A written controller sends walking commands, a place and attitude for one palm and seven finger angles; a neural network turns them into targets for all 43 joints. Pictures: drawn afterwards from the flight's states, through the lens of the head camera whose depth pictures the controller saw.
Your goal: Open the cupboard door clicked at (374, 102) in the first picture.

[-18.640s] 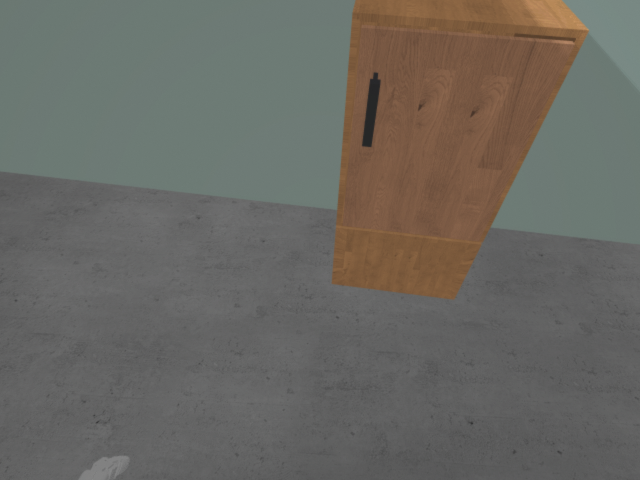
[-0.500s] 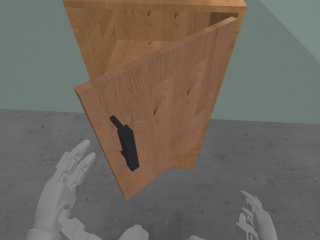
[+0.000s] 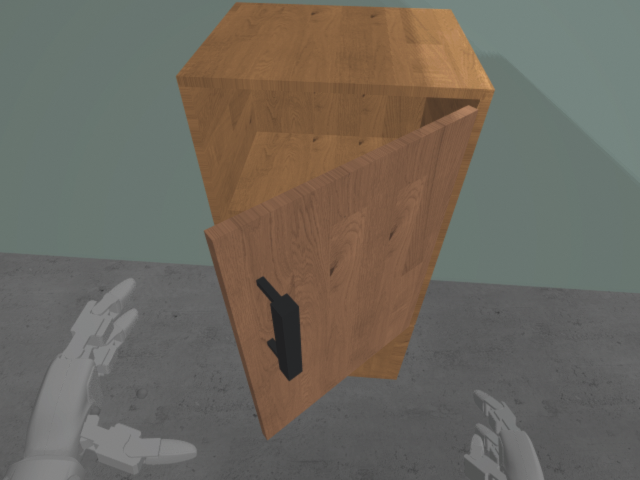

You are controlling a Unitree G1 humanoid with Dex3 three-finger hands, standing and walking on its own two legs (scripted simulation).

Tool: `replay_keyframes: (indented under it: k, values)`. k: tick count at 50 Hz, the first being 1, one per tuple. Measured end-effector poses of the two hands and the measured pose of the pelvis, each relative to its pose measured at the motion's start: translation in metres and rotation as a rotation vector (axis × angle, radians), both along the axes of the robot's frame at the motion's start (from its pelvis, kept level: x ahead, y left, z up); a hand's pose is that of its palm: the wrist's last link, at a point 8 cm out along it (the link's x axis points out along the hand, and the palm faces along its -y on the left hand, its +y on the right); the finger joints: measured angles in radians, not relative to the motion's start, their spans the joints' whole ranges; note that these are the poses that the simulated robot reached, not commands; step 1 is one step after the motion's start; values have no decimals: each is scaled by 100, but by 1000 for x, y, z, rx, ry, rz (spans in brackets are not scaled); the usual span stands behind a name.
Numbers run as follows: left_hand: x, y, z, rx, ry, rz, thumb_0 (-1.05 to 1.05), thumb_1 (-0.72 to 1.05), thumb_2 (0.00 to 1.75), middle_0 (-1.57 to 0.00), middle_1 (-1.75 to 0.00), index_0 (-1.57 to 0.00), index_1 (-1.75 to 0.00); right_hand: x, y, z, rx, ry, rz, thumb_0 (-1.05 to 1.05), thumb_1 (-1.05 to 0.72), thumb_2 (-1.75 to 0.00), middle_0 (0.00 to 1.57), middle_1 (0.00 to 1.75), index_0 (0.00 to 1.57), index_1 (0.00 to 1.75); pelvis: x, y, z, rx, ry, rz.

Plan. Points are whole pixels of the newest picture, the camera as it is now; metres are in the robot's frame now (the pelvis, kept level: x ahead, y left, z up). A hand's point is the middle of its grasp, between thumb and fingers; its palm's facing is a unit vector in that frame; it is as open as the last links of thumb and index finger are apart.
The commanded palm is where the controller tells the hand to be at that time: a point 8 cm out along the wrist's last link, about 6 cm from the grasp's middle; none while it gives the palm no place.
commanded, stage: draw the hand back to the body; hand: left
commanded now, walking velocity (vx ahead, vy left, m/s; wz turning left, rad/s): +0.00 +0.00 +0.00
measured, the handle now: (278, 329) +0.30 +0.09 +0.04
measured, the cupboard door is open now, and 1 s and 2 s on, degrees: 43 43 43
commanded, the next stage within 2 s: step back with the hand held close in 0.94 s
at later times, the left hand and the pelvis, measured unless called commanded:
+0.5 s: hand (64, 326) +0.20 +0.26 +0.18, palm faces +0.41 -0.82 -0.40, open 9.8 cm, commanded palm +0.15 +0.30 +0.20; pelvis +0.01 +0.00 +0.03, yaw -1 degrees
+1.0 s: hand (85, 328) +0.19 +0.23 +0.19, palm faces +0.44 -0.80 -0.40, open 7.5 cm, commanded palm +0.15 +0.26 +0.20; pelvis +0.01 -0.04 +0.04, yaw -1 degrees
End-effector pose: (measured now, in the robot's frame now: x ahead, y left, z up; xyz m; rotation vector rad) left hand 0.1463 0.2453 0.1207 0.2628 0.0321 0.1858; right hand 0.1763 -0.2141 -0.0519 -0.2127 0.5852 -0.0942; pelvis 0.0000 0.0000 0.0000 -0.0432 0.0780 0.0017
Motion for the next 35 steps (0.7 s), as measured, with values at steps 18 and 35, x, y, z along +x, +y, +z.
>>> replay_keyframes:
  k: [18, 35]
  values:
    - [11, 39, 57, 161, -79, 181, 0, 25, 62, -18, -30, -18, -30, 11, 12, 15, -4, 52, 46, 2, -90, -90, 21, 30, 20, 30, 13, 7, 30, 22, -108, -8]
    - [9, 42, 93, 219, -186, 256, 1, 79, 86, -20, -30, -20, -30, 9, -18, 15, -1, 85, 32, 2, -90, -90, 21, 30, 20, 30, 10, -14, 38, 33, -153, -13]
